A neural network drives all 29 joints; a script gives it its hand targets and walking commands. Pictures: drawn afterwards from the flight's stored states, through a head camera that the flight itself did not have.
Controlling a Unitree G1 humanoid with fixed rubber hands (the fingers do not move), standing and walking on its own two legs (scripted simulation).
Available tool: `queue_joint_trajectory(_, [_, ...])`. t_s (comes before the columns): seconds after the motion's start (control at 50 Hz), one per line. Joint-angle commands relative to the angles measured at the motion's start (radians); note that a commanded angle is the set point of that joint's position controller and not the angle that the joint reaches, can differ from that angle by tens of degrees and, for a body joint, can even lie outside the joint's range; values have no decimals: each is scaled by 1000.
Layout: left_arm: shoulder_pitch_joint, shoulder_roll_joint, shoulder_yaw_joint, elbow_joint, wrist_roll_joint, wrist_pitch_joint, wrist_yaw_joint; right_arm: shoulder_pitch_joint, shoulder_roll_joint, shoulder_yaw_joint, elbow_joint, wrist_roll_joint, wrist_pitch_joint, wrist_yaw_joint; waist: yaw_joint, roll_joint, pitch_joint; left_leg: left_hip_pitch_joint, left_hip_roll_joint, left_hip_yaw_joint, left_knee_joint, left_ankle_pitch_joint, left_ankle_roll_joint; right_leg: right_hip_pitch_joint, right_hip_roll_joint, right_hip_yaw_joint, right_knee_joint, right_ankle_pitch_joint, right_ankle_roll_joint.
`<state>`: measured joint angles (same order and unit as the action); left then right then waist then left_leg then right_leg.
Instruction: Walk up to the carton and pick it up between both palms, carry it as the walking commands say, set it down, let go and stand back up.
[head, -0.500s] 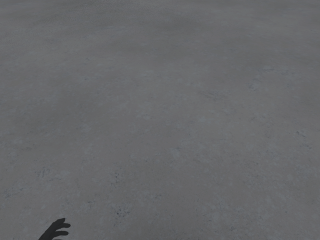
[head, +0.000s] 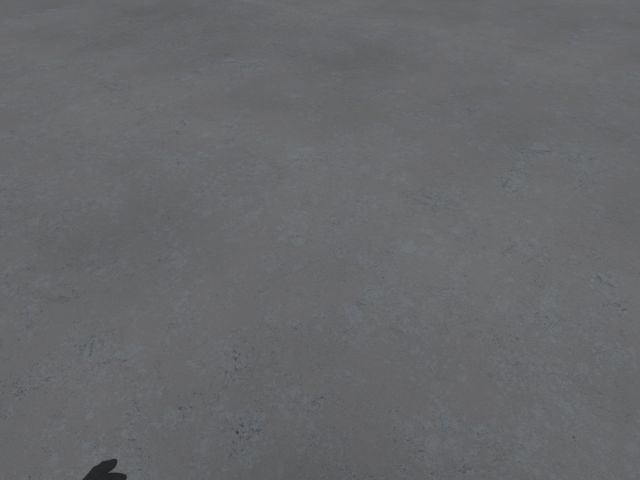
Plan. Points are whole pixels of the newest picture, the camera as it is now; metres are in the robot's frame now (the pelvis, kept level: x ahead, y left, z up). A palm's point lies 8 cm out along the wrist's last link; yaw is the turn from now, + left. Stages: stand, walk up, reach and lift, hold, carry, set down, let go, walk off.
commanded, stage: stand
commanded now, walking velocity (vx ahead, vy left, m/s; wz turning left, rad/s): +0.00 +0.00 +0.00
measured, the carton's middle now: out of the picture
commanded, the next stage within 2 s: walk up in 0.72 s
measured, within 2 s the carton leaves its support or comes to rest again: neither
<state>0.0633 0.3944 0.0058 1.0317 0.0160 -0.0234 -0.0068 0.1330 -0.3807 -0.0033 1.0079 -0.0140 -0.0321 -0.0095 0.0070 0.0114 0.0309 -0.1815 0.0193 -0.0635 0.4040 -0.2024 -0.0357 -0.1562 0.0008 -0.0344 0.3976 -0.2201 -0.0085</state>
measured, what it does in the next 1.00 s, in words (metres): stands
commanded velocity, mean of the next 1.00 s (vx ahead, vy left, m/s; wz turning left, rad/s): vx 0.00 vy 0.00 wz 0.00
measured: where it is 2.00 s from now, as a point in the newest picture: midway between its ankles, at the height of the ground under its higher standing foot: outside the picture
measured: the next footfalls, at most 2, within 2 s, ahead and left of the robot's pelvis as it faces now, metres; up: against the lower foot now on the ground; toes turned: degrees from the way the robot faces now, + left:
left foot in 1.52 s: -0.02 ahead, +0.11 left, +0.00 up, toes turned +3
right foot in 2.00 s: +0.08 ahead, -0.14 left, +0.00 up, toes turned +10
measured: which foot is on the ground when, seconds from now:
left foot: down 0.00-1.00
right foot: down 0.00-1.00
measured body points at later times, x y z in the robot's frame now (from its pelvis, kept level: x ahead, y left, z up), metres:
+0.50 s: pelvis +0.00 +0.01 +0.00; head +0.01 +0.01 +0.45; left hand +0.10 +0.33 -0.12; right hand +0.10 -0.30 -0.11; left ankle +0.01 +0.14 -0.74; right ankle +0.00 -0.11 -0.74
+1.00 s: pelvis +0.00 +0.01 +0.00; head +0.02 +0.01 +0.45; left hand +0.10 +0.34 -0.11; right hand +0.11 -0.31 -0.12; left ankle +0.01 +0.14 -0.74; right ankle +0.00 -0.11 -0.74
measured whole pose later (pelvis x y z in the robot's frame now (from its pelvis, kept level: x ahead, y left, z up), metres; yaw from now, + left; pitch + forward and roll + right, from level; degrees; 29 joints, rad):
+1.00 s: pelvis +0.00 +0.01 +0.00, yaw +1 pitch +0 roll +0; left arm 0.08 0.42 0.03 1.05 0.03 0.00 -0.03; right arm 0.11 -0.40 -0.02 1.01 -0.03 -0.01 0.01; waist 0.00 0.00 0.04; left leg -0.19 -0.01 -0.07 0.39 -0.19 -0.02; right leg -0.19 -0.02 -0.02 0.43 -0.23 0.00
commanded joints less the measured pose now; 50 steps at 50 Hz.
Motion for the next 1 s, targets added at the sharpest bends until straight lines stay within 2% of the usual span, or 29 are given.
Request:
queue_joint_trajectory(0.0, [-59, 169, 43, -27, 4, -10, 4, -34, -176, -30, -38, 0, -13, 1, 0, 7, -57, -30, 76, -67, -74, 131, 51, 63, -126, 121, -77, 117, -20])
queue_joint_trajectory(0.04, [-66, 172, 39, -27, -3, -10, 1, -52, -171, -34, -18, 7, -11, 1, -8, -29, -61, -10, 88, -74, -77, 112, 51, 42, -127, 112, -100, 81, -20])
queue_joint_trajectory(0.1, [-53, 182, 44, -9, -8, -13, 3, -22, -193, -39, -6, -8, -14, -2, 3, 32, -73, -7, 78, -84, -104, 95, 44, 54, -137, 124, -90, 42, -18])
queue_joint_trajectory(0.12, [-51, 170, 36, 3, 1, -4, 4, -31, -186, -32, -4, -4, -14, -2, -15, 46, -54, -33, 82, -85, -103, 79, 43, 76, -126, 98, -103, 70, -7])
queue_joint_trajectory(0.16, [-43, 166, 35, 6, -9, 1, 6, -48, -184, -30, 2, 5, -14, -1, 8, -34, -51, -21, 94, -95, -102, 130, 52, 73, -126, 101, -99, 88, -23])
queue_joint_trajectory(0.2, [-33, 182, 45, 16, -4, -2, 6, -13, -186, -34, 13, -4, -15, 0, 3, 19, -59, -22, 85, -85, -90, 148, 45, 93, -132, 117, -114, 99, -20])
queue_joint_trajectory(0.22, [-55, 189, 39, 0, 4, -13, 5, -44, -184, -40, 17, -3, -11, 2, -1, -25, -33, 7, 83, -81, -120, 123, 41, 33, -130, 103, -93, 71, -18])
queue_joint_trajectory(0.24, [-42, 156, 40, 7, 1, -5, 3, -21, -190, -37, 11, 1, -18, -4, -1, 37, -70, -16, 92, -94, -103, 134, 54, 92, -148, 123, -108, 116, -27])
queue_joint_trajectory(0.32, [-54, 200, 49, 17, -5, -4, 4, -66, -169, -25, 11, 2, -13, -9, 6, -24, -76, 36, 102, -91, -100, 173, 62, 64, -142, 117, -108, 124, -22])
queue_joint_trajectory(0.36, [-38, 188, 49, 23, -6, 0, 7, -74, -196, -32, 1, -2, -10, -11, 12, 33, -68, -31, 95, -101, -118, 137, 53, 110, -146, 121, -107, 126, -16])
queue_joint_trajectory(0.48, [-25, 196, 45, 24, -6, -1, 3, -37, -166, -32, 13, -2, -9, -9, -1, 20, -29, 41, 92, -82, -109, 147, 58, 26, -143, 131, -127, 51, -26])
queue_joint_trajectory(0.5, [-42, 189, 40, 19, 0, -8, 3, -64, -217, -43, 20, 4, -5, -8, 4, -30, -44, 45, 96, -77, -98, 134, 54, 24, -138, 124, -123, 82, -27])
queue_joint_trajectory(0.52, [-42, 180, 40, 11, 3, -3, 8, -27, -181, -37, 16, -7, -5, -11, -11, -30, -70, 36, 90, -74, -98, 133, 56, 50, -137, 119, -117, 69, -21])
queue_joint_trajectory(0.54, [-46, 152, 30, 1, -2, -3, 8, -68, -206, -46, 6, -2, -4, -5, -2, 42, -58, 33, 90, -83, -109, 157, 52, 44, -138, 117, -128, 97, -25])
queue_joint_trajectory(0.6, [-9, 180, 42, 32, -4, -11, 8, -60, -189, -40, 16, -5, -5, -3, -2, 34, -30, -13, 90, -90, -110, 106, 55, 59, -141, 121, -126, 69, -21])
queue_joint_trajectory(0.64, [-40, 184, 46, 14, 0, -1, 6, -77, -191, -36, 16, 5, -4, -9, 14, -40, -39, -8, 92, -82, -99, 184, 55, 63, -145, 117, -107, 149, -22])
queue_joint_trajectory(0.68, [-11, 151, 49, 15, -16, -8, 7, -77, -196, -48, 12, 3, -7, -9, 11, -1, -56, 8, 91, -87, -100, 154, 56, 79, -152, 113, -125, 149, -15])
queue_joint_trajectory(0.7, [-18, 163, 44, 16, -4, -11, 8, -68, -196, -40, 19, -1, -7, -4, 4, -43, -63, 30, 91, -88, -102, 179, 48, 83, -147, 110, -108, 185, -20])
queue_joint_trajectory(0.72, [-22, 183, 46, 8, -3, -11, 11, -76, -184, -41, 15, 0, -5, 1, 13, -32, -100, 45, 90, -87, -105, 182, 56, 106, -144, 109, -95, 161, -28])
queue_joint_trajectory(0.74, [-39, 203, 55, 19, -6, 3, 15, -84, -152, -28, 13, 2, 0, -2, -9, -39, -91, 28, 103, -82, -104, 214, 54, 99, -147, 107, -99, 171, -19])
queue_joint_trajectory(0.76, [-19, 175, 54, 12, -8, -6, 10, -57, -173, -34, 12, -6, -2, -6, 14, 16, -87, 57, 94, -76, -97, 212, 51, 86, -151, 108, -106, 172, -25])
queue_joint_trajectory(0.78, [-31, 182, 49, 8, 1, -7, 9, -73, -174, -36, 12, 6, -4, -1, 4, -16, -54, 20, 91, -80, -89, 218, 49, 80, -137, 112, -117, 150, -20])
queue_joint_trajectory(0.8, [-13, 190, 51, 24, -5, -4, 15, -70, -160, -35, 14, -6, 4, -3, -2, 42, -52, 25, 90, -84, -102, 203, 47, 89, -152, 101, -121, 144, -21])
queue_joint_trajectory(0.86, [-32, 184, 50, 14, -8, 3, 9, -37, -184, -36, 22, 3, 1, -14, 10, -41, -12, -11, 89, -84, -107, 149, 47, 55, -135, 109, -137, 53, -18])
queue_joint_trajectory(0.88, [-26, 173, 46, 28, -7, 3, 7, -64, -185, -33, 16, 2, -3, -9, 0, -9, -33, 25, 97, -88, -107, 125, 52, 54, -147, 113, -131, 48, -25])
queue_joint_trajectory(0.9, [-56, 254, 67, -36, 17, 8, -19, -53, -277, -59, -49, -18, 8, 20, -21, 24, -65, 16, 44, -105, -13, 276, 92, -4, -108, 87, 3, 238, -53])
queue_joint_trajectory(0.92, [-48, 243, 70, -53, 22, 14, -21, -30, -283, -66, -51, -16, 16, 27, -33, 69, -88, 48, 65, -109, -42, 228, 108, -58, -88, 62, 60, 205, -42])
queue_joint_trajectory(0.96, [-35, 221, 60, -91, 7, 8, -22, -3, -306, -73, -104, -18, 18, 26, -32, 118, -167, 94, 170, -229, -37, 317, 182, -97, -43, 56, 212, 190, -39])
queue_joint_trajectory(0.98, [-1, 204, 57, -99, 6, 13, -26, -28, -288, -64, -115, -15, 20, 26, -3, 139, -189, 62, 198, -239, -20, 394, 203, -78, -41, 76, 238, 143, -49])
